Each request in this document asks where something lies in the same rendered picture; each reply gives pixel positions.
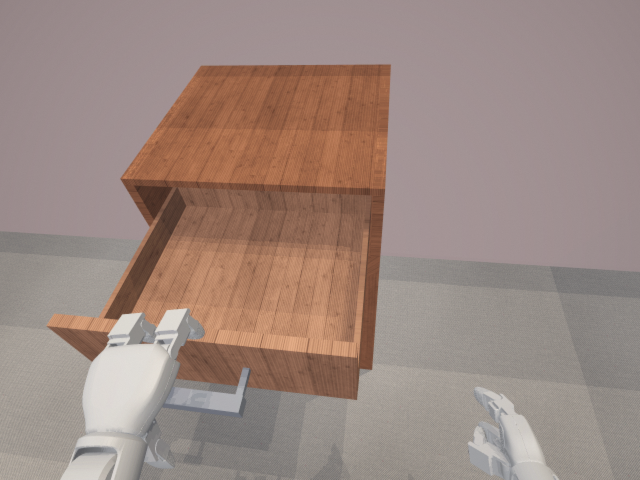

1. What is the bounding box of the drawer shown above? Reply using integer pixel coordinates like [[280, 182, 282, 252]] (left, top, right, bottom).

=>
[[47, 187, 372, 400]]

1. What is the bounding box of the robot right hand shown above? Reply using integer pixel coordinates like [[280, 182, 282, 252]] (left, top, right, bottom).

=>
[[468, 387, 547, 480]]

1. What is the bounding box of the robot left hand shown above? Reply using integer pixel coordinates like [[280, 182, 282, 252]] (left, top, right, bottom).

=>
[[82, 308, 205, 469]]

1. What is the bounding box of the cabinet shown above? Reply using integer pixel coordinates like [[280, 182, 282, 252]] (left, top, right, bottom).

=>
[[120, 64, 391, 370]]

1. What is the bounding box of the handle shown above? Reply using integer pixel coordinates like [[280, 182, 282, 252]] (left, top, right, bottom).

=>
[[162, 367, 251, 418]]

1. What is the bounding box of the robot left forearm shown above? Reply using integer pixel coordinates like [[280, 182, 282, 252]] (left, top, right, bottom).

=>
[[60, 432, 148, 480]]

